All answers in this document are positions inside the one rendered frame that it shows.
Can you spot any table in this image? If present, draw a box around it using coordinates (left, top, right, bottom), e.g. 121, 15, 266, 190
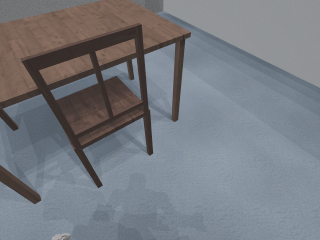
0, 0, 191, 204

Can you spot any chair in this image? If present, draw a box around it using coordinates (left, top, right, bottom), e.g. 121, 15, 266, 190
21, 23, 153, 188

